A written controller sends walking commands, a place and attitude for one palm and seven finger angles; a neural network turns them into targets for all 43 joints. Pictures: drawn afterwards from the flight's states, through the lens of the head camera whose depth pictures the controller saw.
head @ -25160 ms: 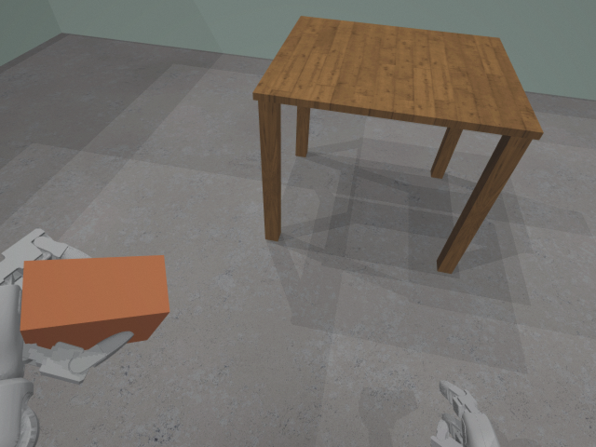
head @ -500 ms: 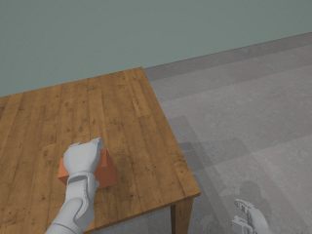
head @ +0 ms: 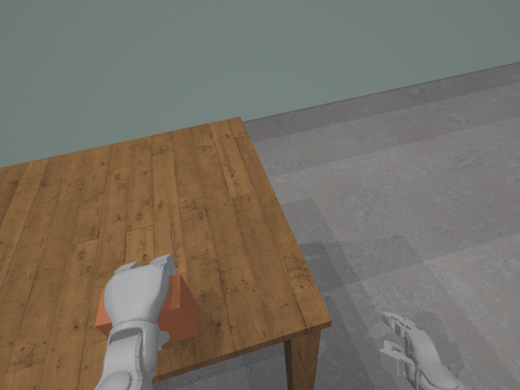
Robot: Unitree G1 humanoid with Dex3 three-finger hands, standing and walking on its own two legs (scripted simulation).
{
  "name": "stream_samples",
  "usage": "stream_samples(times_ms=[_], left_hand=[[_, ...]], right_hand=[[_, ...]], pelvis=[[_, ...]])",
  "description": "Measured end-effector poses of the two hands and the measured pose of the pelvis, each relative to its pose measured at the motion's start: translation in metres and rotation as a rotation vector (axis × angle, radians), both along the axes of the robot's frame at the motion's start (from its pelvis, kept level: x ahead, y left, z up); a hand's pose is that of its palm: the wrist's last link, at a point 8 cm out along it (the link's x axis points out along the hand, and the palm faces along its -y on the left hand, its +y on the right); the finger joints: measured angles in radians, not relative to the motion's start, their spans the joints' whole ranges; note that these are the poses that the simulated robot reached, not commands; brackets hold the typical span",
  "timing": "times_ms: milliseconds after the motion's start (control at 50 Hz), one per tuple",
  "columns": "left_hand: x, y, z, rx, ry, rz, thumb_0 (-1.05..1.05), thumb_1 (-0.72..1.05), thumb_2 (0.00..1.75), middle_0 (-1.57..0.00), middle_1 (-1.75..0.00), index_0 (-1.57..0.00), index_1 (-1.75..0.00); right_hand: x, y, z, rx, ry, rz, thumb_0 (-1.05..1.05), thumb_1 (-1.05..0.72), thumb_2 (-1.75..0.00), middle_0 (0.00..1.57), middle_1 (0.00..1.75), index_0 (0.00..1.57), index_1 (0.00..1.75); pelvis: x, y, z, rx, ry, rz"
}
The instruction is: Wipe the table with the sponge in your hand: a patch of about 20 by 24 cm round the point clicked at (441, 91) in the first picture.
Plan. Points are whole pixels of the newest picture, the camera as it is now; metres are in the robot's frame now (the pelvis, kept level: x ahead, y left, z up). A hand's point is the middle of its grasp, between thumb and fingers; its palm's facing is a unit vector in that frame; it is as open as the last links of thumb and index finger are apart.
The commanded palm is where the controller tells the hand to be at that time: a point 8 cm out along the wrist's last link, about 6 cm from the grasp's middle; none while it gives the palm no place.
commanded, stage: slide across to the third lane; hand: left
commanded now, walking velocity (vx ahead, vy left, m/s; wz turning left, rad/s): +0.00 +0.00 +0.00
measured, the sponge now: (156, 318) +0.23 +0.22 -0.02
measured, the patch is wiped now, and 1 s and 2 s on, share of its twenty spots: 0.65 0.75 1.00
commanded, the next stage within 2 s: wipe forward along the third lane in 0.64 s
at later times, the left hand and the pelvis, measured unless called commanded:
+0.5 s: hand (176, 297) +0.25 +0.18 +0.03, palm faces -0.01 -0.08 -1.00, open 9.8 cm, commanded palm +0.22 +0.15 +0.07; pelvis -0.02 +0.00 +0.00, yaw +1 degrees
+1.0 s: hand (208, 276) +0.29 +0.14 +0.02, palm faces -0.03 -0.06 -1.00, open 9.8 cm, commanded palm +0.26 +0.13 +0.06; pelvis -0.02 -0.02 +0.00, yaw +1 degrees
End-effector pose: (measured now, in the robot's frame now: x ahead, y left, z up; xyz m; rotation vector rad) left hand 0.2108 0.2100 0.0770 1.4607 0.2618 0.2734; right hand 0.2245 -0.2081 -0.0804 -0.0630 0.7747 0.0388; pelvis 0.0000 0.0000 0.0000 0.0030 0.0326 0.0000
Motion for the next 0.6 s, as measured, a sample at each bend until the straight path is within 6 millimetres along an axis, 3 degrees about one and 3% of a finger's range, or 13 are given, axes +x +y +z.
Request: stream_samples(times_ms=[280,600], left_hand=[[0.006,-0.005,0.002,-0.002,0.038,0.001,0.01,-0.48,1.08,-0.69,-1.43,-0.75,-1.38],[0.022,-0.046,0.002,0.014,0.018,-0.089,-0.01,-0.49,1.08,-0.71,-1.41,-0.76,-1.35]], right_hand=[[-0.012,-0.003,-0.003,-0.017,0.017,-0.01,0.01,-0.91,-0.9,0.19,0.3,0.2,0.3],[-0.015,0.012,-0.008,0.036,0.029,0.026,0.01,-0.91,-0.9,0.19,0.3,0.2,0.3]], pelvis=[[-0.011,0.0,0.001,-0.001,-0.025,0.013],[-0.021,-0.003,0.0,0.003,-0.028,0.021]])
